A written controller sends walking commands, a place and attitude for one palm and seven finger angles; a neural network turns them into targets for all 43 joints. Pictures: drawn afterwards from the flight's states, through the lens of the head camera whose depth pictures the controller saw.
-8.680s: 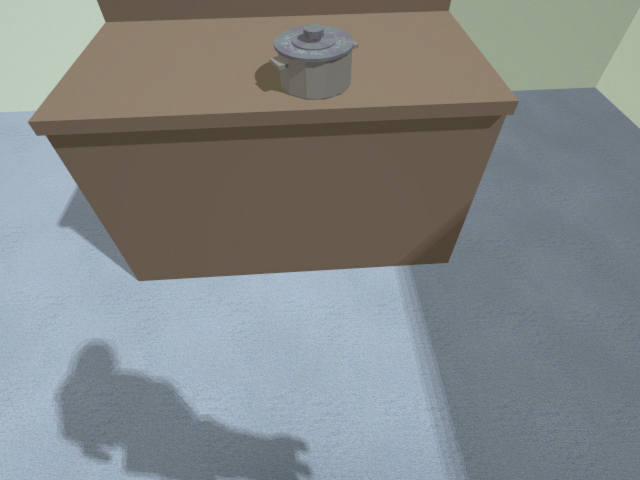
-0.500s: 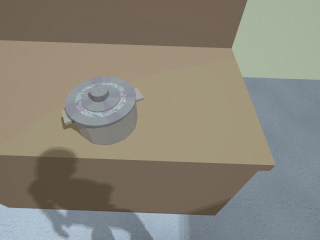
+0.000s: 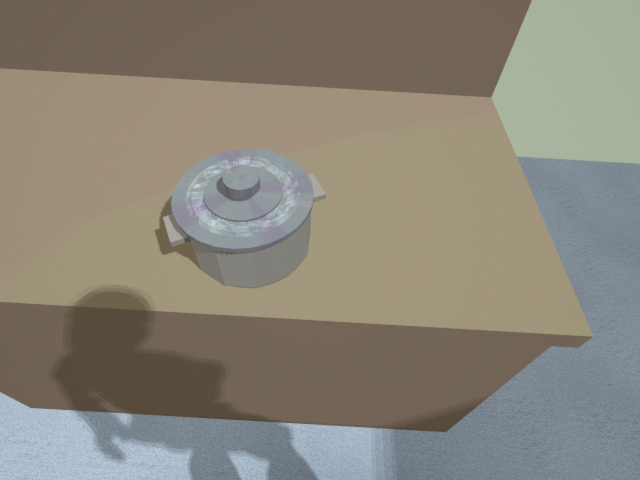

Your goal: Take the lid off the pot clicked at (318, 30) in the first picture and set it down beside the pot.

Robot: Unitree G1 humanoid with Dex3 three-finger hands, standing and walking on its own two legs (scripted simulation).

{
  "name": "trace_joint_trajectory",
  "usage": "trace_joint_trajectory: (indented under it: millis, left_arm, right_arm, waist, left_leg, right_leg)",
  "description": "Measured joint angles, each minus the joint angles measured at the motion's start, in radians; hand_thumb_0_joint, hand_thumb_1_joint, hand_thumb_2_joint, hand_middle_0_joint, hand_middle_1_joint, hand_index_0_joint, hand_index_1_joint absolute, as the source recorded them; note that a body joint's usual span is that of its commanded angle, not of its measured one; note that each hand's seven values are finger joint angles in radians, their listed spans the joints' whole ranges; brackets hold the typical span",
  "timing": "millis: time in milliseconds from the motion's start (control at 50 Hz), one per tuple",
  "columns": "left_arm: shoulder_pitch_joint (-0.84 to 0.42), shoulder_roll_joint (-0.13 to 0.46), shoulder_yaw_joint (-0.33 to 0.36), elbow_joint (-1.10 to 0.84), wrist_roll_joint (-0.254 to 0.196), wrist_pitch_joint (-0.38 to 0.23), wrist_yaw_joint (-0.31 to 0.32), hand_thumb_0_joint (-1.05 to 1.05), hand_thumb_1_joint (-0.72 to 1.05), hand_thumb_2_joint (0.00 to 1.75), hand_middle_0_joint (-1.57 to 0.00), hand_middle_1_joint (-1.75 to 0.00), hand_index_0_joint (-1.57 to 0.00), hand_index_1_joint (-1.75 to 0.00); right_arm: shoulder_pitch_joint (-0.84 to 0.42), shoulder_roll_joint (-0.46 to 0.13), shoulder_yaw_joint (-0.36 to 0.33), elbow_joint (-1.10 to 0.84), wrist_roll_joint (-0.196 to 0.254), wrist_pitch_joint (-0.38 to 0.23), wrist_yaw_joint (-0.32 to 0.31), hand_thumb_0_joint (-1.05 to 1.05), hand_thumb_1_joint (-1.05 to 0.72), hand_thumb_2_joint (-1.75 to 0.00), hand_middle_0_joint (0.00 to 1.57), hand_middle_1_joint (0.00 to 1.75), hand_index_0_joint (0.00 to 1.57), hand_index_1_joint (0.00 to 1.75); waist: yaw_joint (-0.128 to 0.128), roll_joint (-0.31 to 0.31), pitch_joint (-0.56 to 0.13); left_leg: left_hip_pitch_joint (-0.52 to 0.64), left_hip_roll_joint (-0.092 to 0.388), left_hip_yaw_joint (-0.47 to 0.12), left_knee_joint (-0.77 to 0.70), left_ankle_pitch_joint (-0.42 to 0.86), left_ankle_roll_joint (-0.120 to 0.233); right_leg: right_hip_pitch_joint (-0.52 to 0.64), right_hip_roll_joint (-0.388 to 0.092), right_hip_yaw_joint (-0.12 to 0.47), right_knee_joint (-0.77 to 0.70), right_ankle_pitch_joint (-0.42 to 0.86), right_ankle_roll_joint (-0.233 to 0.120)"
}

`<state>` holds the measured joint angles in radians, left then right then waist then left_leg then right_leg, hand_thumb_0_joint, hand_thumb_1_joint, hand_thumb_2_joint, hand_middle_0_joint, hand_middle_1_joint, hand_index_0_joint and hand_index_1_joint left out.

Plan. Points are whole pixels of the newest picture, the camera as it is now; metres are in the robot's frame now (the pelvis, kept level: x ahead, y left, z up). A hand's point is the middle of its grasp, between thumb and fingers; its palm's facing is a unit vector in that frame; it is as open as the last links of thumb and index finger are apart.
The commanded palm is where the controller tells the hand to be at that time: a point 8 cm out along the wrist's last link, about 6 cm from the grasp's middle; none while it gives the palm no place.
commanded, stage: come to a stop and stand still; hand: left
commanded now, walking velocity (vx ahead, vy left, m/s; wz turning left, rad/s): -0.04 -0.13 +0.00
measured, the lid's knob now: (241, 181) +0.48 +0.16 +0.09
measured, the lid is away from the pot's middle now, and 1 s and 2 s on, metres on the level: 0.00 0.00 0.00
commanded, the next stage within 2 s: look again from close up in 1.20 s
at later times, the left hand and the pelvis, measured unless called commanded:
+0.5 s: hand out of the picture -0.02 +0.16 -0.17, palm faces +0.01 -0.97 -0.22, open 7.3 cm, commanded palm none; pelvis -0.01 -0.02 +0.00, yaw +0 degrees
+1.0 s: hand out of the picture -0.01 +0.11 -0.17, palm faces -0.01 -0.98 -0.19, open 7.3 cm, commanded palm none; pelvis -0.01 -0.06 +0.00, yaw -1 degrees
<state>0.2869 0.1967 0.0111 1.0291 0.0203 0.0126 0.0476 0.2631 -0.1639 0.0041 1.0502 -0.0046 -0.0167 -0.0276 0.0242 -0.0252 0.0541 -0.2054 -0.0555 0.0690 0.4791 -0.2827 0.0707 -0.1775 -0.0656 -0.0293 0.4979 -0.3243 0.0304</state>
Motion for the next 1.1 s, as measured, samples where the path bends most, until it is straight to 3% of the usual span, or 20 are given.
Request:
trace_joint_trajectory:
  millis: [260,360,520,1100]
  left_arm:
    - [0.020,-0.054,-0.028,0.044,-0.007,-0.009,-0.007,0.00,0.91,0.89,-0.20,-0.29,-0.20,-0.30]
    - [0.021,-0.063,-0.033,0.057,-0.004,-0.012,-0.001,0.00,0.91,0.89,-0.20,-0.29,-0.20,-0.30]
    - [0.041,-0.051,-0.027,0.050,-0.002,-0.011,-0.009,0.00,0.91,0.89,-0.20,-0.29,-0.20,-0.30]
    - [0.022,-0.050,-0.030,0.046,-0.007,-0.028,-0.016,0.00,0.91,0.89,-0.20,-0.29,-0.20,-0.30]
  right_arm:
    - [0.009,0.031,0.008,0.071,0.014,-0.021,-0.006,0.01,-0.93,-0.90,0.20,0.30,0.20,0.30]
    - [0.042,0.018,0.007,0.014,0.001,-0.005,0.002,0.01,-0.92,-0.90,0.20,0.30,0.20,0.30]
    - [0.040,-0.013,-0.003,-0.016,-0.002,0.015,0.005,0.02,-0.94,-0.90,0.20,0.30,0.20,0.30]
    - [0.021,0.023,0.011,0.064,0.003,-0.001,0.002,0.01,-0.92,-0.90,0.20,0.30,0.19,0.30]
  waist:
    - [-0.018,-0.022,0.017]
    - [-0.025,0.013,0.001]
    - [-0.028,0.063,-0.038]
    - [-0.022,0.018,-0.012]
  left_leg:
    - [0.057,0.008,-0.004,-0.080,0.040,-0.007]
    - [-0.008,0.017,-0.013,0.013,0.005,-0.011]
    - [-0.021,0.033,-0.006,0.056,-0.015,-0.028]
    - [0.015,0.094,-0.023,-0.024,0.020,-0.102]
  right_leg:
    - [0.066,0.011,-0.004,-0.102,0.052,0.008]
    - [0.008,0.017,-0.014,-0.015,0.015,-0.020]
    - [-0.017,0.030,-0.005,0.043,-0.008,-0.019]
    - [0.009,0.095,-0.021,-0.019,0.013,-0.088]
